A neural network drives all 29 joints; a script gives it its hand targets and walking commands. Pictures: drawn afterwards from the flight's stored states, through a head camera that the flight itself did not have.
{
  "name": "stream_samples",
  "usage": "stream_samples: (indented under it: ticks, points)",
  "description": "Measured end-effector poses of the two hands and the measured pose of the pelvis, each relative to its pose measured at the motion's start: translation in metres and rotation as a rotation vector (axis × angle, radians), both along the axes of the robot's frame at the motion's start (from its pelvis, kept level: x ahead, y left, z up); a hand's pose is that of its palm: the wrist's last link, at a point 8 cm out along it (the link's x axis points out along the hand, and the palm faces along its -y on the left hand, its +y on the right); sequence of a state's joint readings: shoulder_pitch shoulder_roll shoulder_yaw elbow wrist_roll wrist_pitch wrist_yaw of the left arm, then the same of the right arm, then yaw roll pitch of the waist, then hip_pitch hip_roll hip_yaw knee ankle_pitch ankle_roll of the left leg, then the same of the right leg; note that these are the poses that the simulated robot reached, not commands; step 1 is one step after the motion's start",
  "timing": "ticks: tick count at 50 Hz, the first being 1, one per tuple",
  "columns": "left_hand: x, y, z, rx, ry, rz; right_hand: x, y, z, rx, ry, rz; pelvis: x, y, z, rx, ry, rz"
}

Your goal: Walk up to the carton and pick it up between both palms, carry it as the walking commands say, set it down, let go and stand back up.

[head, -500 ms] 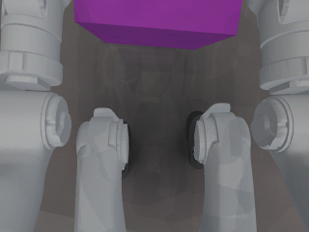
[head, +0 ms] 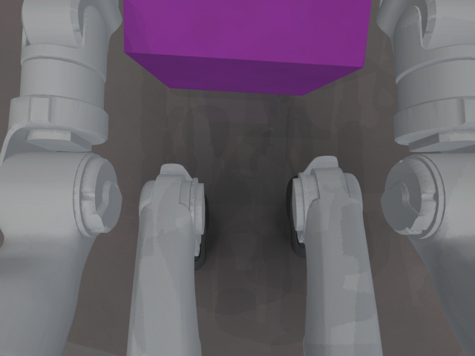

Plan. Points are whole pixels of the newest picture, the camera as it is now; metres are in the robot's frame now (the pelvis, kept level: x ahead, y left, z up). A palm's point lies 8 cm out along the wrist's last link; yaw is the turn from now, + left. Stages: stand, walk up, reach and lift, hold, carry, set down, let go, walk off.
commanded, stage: reach and lift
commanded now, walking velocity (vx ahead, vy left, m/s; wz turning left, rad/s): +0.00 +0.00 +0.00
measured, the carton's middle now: out of the picture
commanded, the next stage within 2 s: none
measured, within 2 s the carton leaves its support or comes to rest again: neither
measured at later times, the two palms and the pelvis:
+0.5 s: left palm out of the picture +0.56 +0.15 +0.01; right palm out of the picture +0.54 -0.17 +0.00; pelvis -0.01 +0.00 +0.05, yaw +0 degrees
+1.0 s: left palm out of the picture +0.54 +0.15 +0.08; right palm out of the picture +0.52 -0.18 +0.07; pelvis -0.01 +0.01 +0.11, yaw +0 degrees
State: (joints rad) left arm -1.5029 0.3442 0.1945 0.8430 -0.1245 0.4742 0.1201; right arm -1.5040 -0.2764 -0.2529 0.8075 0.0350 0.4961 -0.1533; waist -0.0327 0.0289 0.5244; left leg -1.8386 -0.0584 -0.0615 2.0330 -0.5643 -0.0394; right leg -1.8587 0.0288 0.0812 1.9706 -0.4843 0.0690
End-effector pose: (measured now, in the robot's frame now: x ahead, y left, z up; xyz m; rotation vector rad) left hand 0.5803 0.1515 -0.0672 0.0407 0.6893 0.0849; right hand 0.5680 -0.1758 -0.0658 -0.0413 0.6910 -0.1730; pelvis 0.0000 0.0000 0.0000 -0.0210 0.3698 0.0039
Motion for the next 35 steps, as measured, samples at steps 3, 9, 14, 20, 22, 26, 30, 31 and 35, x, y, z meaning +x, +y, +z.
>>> stream_samples:
  ticks: [3, 9, 14, 20, 22, 26, 30, 31, 35]
  points:
    - [-0.002, 0.0, 0.005, 0.001, 0.001, 0.0, -0.003, 0.0, 0.003, 0.002, 0.002, -0.001, -0.001, 0.0, 0.006, 0.0, 0.001, 0.0]
    - [-0.009, -0.001, 0.012, 0.0, 0.018, -0.002, -0.013, -0.001, 0.009, 0.002, 0.019, -0.002, -0.003, 0.001, 0.018, -0.002, -0.007, 0.001]
    - [-0.017, -0.001, 0.026, 0.0, 0.02, -0.002, -0.019, 0.0, 0.024, 0.002, 0.022, -0.001, -0.004, 0.001, 0.027, -0.002, -0.028, 0.002]
    - [-0.02, 0.001, 0.054, -0.001, -0.007, 0.0, -0.021, 0.001, 0.053, 0.002, -0.005, 0.0, -0.007, 0.002, 0.038, -0.003, -0.061, 0.003]
    - [-0.02, 0.001, 0.064, 0.0, -0.016, -0.001, -0.021, 0.001, 0.062, 0.001, -0.014, 0.0, -0.008, 0.002, 0.042, -0.004, -0.069, 0.003]
    - [-0.022, 0.001, 0.075, -0.001, -0.018, 0.0, -0.025, 0.001, 0.071, 0.005, -0.014, -0.006, -0.01, 0.004, 0.053, -0.005, -0.071, 0.002]
    - [-0.026, 0.001, 0.081, -0.003, -0.004, -0.003, -0.03, 0.001, 0.078, 0.004, 0.0, -0.008, -0.01, 0.006, 0.064, -0.008, -0.073, 0.001]
    - [-0.026, 0.001, 0.083, -0.004, -0.001, -0.003, -0.032, 0.001, 0.08, 0.004, 0.003, -0.009, -0.01, 0.006, 0.066, -0.009, -0.074, 0.001]
    - [-0.031, 0.0, 0.091, -0.005, 0.01, -0.005, -0.036, 0.001, 0.089, 0.003, 0.013, -0.011, -0.01, 0.008, 0.076, -0.012, -0.086, 0.002]
